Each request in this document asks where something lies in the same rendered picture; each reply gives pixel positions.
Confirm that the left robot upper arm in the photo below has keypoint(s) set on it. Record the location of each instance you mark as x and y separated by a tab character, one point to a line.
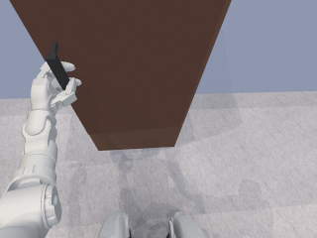
29	212

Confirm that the cupboard door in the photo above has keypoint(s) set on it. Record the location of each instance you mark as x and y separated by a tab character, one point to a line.
137	60

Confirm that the robot right shin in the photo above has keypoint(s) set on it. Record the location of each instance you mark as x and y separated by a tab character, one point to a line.
178	213

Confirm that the robot shin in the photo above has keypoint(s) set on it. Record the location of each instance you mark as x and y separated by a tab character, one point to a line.
178	213
116	210

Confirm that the robot left hand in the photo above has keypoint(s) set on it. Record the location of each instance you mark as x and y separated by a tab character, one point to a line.
49	96

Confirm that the robot left forearm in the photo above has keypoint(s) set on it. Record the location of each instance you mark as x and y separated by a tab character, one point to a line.
38	160

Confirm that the handle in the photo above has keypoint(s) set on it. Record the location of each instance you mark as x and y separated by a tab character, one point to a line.
56	66

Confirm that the robot left shin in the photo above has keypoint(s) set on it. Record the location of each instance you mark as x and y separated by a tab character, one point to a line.
116	210

